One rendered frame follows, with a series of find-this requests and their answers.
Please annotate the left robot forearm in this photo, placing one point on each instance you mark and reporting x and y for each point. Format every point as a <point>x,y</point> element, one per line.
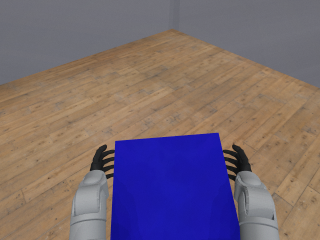
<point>89,208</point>

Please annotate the carton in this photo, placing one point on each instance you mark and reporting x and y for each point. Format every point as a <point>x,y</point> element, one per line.
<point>172,188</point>

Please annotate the right robot hand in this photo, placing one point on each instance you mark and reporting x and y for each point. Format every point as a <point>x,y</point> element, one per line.
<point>242,163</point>

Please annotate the right robot forearm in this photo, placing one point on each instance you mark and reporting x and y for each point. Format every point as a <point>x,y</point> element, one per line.
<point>257,217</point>

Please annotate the left robot hand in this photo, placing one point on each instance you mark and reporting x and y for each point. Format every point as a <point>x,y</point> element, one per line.
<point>98,162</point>

